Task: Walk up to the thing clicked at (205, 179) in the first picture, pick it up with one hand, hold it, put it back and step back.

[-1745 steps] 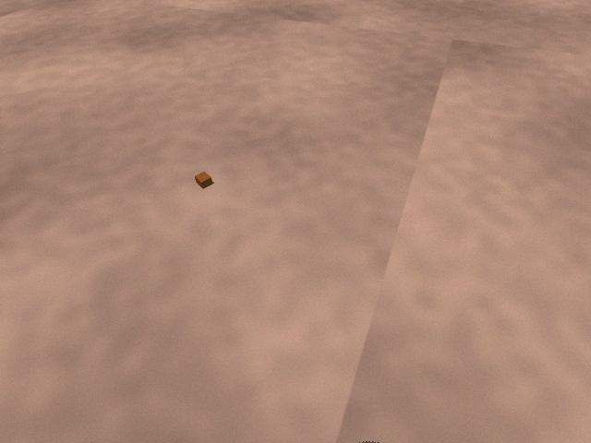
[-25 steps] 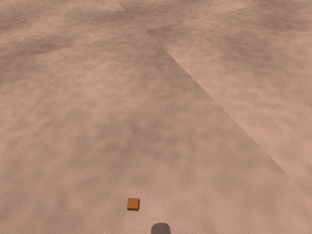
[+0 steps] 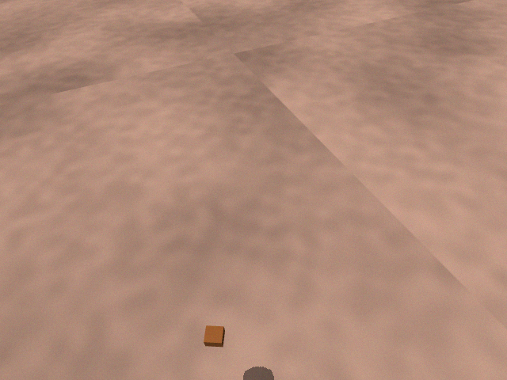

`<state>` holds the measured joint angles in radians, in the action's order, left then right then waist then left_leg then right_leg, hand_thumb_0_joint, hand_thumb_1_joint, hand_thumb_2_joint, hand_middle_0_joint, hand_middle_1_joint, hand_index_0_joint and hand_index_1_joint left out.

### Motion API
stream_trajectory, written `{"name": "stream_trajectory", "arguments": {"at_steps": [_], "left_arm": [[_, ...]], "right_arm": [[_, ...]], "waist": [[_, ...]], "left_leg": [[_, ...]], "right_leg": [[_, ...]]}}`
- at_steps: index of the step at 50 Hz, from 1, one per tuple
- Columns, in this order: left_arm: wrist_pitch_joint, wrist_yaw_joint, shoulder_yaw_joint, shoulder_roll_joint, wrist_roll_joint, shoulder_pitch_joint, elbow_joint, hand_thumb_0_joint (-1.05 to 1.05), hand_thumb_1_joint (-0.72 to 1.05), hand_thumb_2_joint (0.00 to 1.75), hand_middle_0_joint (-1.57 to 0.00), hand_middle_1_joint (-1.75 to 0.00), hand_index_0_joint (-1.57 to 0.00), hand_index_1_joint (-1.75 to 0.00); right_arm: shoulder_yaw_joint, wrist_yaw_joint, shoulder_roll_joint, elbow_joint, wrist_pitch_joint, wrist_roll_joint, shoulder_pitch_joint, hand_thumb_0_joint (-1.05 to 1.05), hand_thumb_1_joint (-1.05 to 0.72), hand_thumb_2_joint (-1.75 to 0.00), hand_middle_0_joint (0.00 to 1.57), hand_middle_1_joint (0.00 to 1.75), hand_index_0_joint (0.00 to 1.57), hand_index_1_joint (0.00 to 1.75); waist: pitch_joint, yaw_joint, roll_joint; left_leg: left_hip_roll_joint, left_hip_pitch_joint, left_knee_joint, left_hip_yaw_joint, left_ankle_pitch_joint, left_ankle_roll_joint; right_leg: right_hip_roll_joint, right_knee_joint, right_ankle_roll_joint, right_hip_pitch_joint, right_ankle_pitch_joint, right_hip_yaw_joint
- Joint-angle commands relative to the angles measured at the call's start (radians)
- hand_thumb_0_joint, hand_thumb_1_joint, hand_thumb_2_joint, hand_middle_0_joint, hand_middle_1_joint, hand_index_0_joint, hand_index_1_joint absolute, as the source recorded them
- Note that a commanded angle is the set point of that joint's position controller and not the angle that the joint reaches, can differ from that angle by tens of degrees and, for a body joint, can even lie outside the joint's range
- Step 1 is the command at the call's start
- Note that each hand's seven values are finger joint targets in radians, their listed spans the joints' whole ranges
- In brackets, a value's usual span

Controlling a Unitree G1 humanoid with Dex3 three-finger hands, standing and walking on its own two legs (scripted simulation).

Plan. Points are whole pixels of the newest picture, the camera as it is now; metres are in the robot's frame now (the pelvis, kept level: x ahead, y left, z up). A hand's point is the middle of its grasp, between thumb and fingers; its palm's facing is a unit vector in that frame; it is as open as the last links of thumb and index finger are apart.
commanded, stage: stand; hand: left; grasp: from above
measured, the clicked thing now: (214, 336) +0.47 +0.20 -0.76
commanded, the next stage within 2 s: step back in 0.44 s
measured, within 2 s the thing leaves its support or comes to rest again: neither
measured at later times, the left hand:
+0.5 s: hand out of the picture +0.07 +0.25 -0.16, palm faces +0.01 -0.94 -0.34, open 7.4 cm
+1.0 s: hand out of the picture +0.06 +0.30 -0.18, palm faces -0.12 -0.93 -0.35, open 7.4 cm
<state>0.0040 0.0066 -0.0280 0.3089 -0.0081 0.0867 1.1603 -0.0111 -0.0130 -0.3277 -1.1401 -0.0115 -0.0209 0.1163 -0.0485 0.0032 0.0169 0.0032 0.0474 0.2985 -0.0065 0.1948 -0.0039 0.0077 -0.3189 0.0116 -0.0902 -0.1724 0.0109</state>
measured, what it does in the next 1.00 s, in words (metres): walks backwards: left foot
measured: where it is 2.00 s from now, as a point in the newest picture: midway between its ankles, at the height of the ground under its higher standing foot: outside the picture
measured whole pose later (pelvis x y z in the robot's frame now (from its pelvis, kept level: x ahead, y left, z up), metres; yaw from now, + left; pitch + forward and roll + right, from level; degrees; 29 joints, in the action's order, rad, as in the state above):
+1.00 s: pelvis -0.09 +0.06 -0.02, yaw -4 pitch -1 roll -1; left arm -0.07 0.01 -0.05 0.38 -0.01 0.06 0.87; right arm -0.05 -0.03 -0.34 -0.92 0.02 -0.02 0.16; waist -0.20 0.03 -0.03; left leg -0.02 0.23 0.57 -0.03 0.32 0.05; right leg 0.11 -1.04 0.00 -0.43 -0.47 -0.15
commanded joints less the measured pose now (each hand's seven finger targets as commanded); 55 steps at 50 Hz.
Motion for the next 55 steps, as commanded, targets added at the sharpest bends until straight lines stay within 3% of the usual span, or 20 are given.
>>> {"name": "stream_trajectory", "arguments": {"at_steps": [1,21,22,26,28,30,33,34,35,37,38,39,40,41,42,43,45,48,51,55], "left_arm": [[0.024,0.014,-0.036,0.211,-0.001,-0.048,-0.060,0.00,0.90,0.90,-0.20,-0.30,-0.20,-0.30],[0.031,0.012,-0.027,0.228,-0.001,-0.030,-0.068,0.00,0.90,0.90,-0.20,-0.30,-0.20,-0.30],[0.021,0.013,-0.066,0.312,0.011,-0.026,-0.107,0.00,0.90,0.90,-0.20,-0.30,-0.20,-0.30],[0.010,0.019,-0.078,0.321,0.013,-0.009,-0.165,0.00,0.90,0.90,-0.20,-0.30,-0.20,-0.30],[0.004,0.020,-0.085,0.342,0.001,-0.047,-0.208,0.00,0.90,0.90,-0.20,-0.30,-0.20,-0.30],[0.000,0.023,-0.090,0.349,-0.016,-0.058,-0.247,0.00,0.90,0.90,-0.20,-0.30,-0.20,-0.30],[-0.009,0.026,-0.079,0.319,-0.024,-0.116,-0.298,0.00,0.90,0.90,-0.20,-0.30,-0.20,-0.30],[-0.016,0.027,-0.074,0.310,-0.021,-0.130,-0.306,0.00,0.90,0.90,-0.20,-0.30,-0.20,-0.30],[-0.027,0.024,-0.067,0.299,-0.014,-0.115,-0.310,0.00,0.90,0.90,-0.20,-0.30,-0.20,-0.30],[-0.038,0.023,-0.057,0.245,0.001,-0.089,-0.343,0.00,0.90,0.90,-0.20,-0.30,-0.20,-0.30],[-0.048,0.027,-0.061,0.241,-0.003,-0.066,-0.333,0.00,0.90,0.90,-0.20,-0.30,-0.20,-0.30],[-0.053,0.030,-0.057,0.235,-0.009,-0.018,-0.331,0.00,0.90,0.90,-0.20,-0.30,-0.20,-0.30],[-0.050,0.035,-0.055,0.222,-0.010,-0.027,-0.338,0.00,0.90,0.90,-0.20,-0.30,-0.20,-0.30],[-0.052,0.040,-0.064,0.242,-0.016,-0.057,-0.335,0.00,0.90,0.90,-0.20,-0.30,-0.20,-0.30],[-0.052,0.038,-0.073,0.262,-0.014,-0.070,-0.333,0.00,0.90,0.90,-0.20,-0.30,-0.20,-0.30],[-0.053,0.033,-0.073,0.257,-0.003,-0.036,-0.335,0.00,0.90,0.90,-0.20,-0.30,-0.20,-0.30],[-0.052,0.029,-0.075,0.255,-0.006,0.016,-0.347,0.00,0.90,0.90,-0.20,-0.30,-0.20,-0.30],[-0.041,0.024,-0.083,0.251,-0.014,-0.034,-0.379,0.00,0.90,0.90,-0.20,-0.30,-0.20,-0.30],[-0.036,0.021,-0.087,0.243,-0.014,-0.032,-0.399,0.00,0.90,0.90,-0.20,-0.30,-0.20,-0.30],[-0.025,0.015,-0.097,0.234,-0.022,0.046,-0.376,0.00,0.90,0.90,-0.20,-0.30,-0.20,-0.30]], "right_arm": [[-0.029,-0.011,-0.195,0.056,-0.022,0.002,-0.034,0.00,-0.90,-0.90,0.20,0.30,0.20,0.30],[-0.030,-0.003,-0.208,0.057,-0.018,0.002,-0.025,0.00,-0.90,-0.90,0.20,0.30,0.20,0.30],[-0.053,0.000,-0.263,0.076,0.001,0.012,-0.067,0.00,-0.90,-0.90,0.20,0.30,0.20,0.30],[-0.056,0.003,-0.231,0.111,0.020,0.022,-0.012,0.00,-0.90,-0.90,0.20,0.30,0.20,0.30],[-0.066,0.008,-0.228,0.125,0.034,0.020,0.015,0.00,-0.90,-0.90,0.20,0.30,0.20,0.30],[-0.077,0.010,-0.231,0.146,0.049,0.014,0.047,0.00,-0.90,-0.90,0.20,0.30,0.20,0.30],[-0.083,0.014,-0.225,0.165,0.046,0.024,0.098,0.00,-0.90,-0.90,0.20,0.30,0.20,0.30],[-0.085,0.012,-0.225,0.168,0.040,0.018,0.111,0.00,-0.90,-0.90,0.20,0.30,0.20,0.30],[-0.088,0.009,-0.232,0.176,0.032,0.010,0.096,0.00,-0.90,-0.90,0.20,0.30,0.20,0.30],[-0.119,0.002,-0.337,0.201,0.024,-0.015,0.066,0.00,-0.90,-0.90,0.20,0.30,0.20,0.30],[-0.118,-0.002,-0.333,0.214,0.019,-0.024,0.065,0.00,-0.90,-0.90,0.20,0.30,0.20,0.30],[-0.116,-0.007,-0.328,0.221,0.018,-0.022,0.067,0.00,-0.90,-0.90,0.20,0.30,0.20,0.30],[-0.119,-0.009,-0.352,0.246,0.019,-0.019,0.055,0.00,-0.90,-0.90,0.20,0.30,0.20,0.30],[-0.124,-0.013,-0.348,0.259,0.021,-0.015,0.027,0.00,-0.90,-0.90,0.20,0.30,0.20,0.30],[-0.117,-0.019,-0.327,0.268,0.015,-0.017,0.009,0.00,-0.90,-0.90,0.20,0.30,0.20,0.30],[-0.107,-0.026,-0.303,0.273,0.015,-0.021,-0.002,0.00,-0.90,-0.90,0.20,0.30,0.20,0.30],[-0.101,-0.034,-0.283,0.292,0.012,-0.007,-0.004,0.00,-0.90,-0.90,0.20,0.30,0.20,0.30],[-0.109,-0.039,-0.279,0.291,0.012,0.001,0.078,0.00,-0.90,-0.90,0.20,0.30,0.20,0.30],[-0.113,-0.039,-0.294,0.302,0.013,0.004,0.099,0.00,-0.90,-0.90,0.20,0.30,0.20,0.30],[-0.111,-0.027,-0.298,0.328,0.022,0.012,0.039,0.00,-0.90,-0.90,0.20,0.30,0.20,0.30]], "waist": [[0.045,-0.004,-0.009],[0.037,-0.003,-0.026],[-0.071,-0.006,-0.058],[0.049,0.007,-0.096],[0.098,0.012,-0.165],[0.108,0.006,-0.193],[0.141,0.038,-0.192],[0.138,0.050,-0.174],[0.120,0.045,-0.094],[0.094,0.030,0.178],[0.093,0.020,0.150],[0.099,0.002,0.082],[0.103,0.031,0.166],[0.074,0.034,0.164],[0.059,0.032,0.154],[0.049,0.003,0.138],[0.071,-0.017,0.121],[0.084,0.034,0.091],[0.089,0.050,0.092],[0.135,0.010,0.091]], "left_leg": [[0.129,0.047,-0.059,0.101,-0.127,0.023],[0.123,0.041,-0.056,0.097,-0.071,0.026],[0.105,0.119,0.059,0.101,-0.183,0.039],[0.038,0.106,0.243,0.039,-0.118,0.030],[-0.027,0.135,0.399,0.010,0.133,0.021],[-0.040,0.168,0.574,0.048,0.343,0.032],[-0.010,0.165,0.480,0.075,0.273,0.043],[-0.005,0.158,0.364,0.057,0.167,0.037],[0.012,0.142,0.206,0.054,-0.044,0.032],[0.225,0.032,0.065,0.330,-0.493,0.111],[0.286,0.000,0.093,0.359,-0.609,0.183],[0.283,-0.011,0.150,0.286,-0.767,0.190],[0.322,0.019,0.131,0.344,-0.770,0.200],[0.323,0.080,0.104,0.346,-0.672,0.207],[0.295,0.065,0.134,0.322,-0.686,0.215],[0.234,0.039,0.169,0.241,-0.729,0.169],[0.208,-0.071,0.204,0.214,-0.730,0.145],[0.210,-0.138,0.223,0.230,-0.680,0.146],[0.236,-0.124,0.233,0.234,-0.646,0.191],[0.207,-0.005,0.299,0.191,-0.492,0.177]], "right_leg": [[-0.132,0.044,0.013,0.025,0.152,-0.112],[-0.128,0.068,0.013,-0.015,0.101,-0.122],[-0.126,-0.003,0.017,-0.100,0.292,-0.148],[-0.205,-0.007,0.112,-0.104,0.355,-0.224],[-0.297,0.014,0.192,-0.109,0.341,-0.306],[-0.359,-0.008,0.257,-0.161,0.347,-0.343],[-0.295,-0.121,0.205,-0.136,0.408,-0.245],[-0.257,-0.174,0.164,-0.131,0.391,-0.210],[-0.192,-0.240,0.122,-0.142,0.331,-0.160],[0.050,-0.490,0.024,-0.334,-0.036,-0.069],[0.101,-0.622,0.016,-0.405,-0.388,-0.119],[0.099,-0.693,0.015,-0.416,-0.427,-0.150],[0.115,-0.743,0.009,-0.433,-0.454,-0.178],[0.111,-0.799,0.015,-0.416,-0.430,-0.216],[0.100,-0.847,0.008,-0.418,-0.400,-0.223],[0.107,-0.843,0.009,-0.450,-0.338,-0.219],[0.112,-0.830,0.007,-0.496,-0.289,-0.194],[0.090,-0.675,-0.021,-0.469,-0.291,-0.165],[0.057,-0.544,-0.021,-0.406,-0.295,-0.131],[0.029,-0.253,0.013,-0.211,-0.168,-0.059]]}}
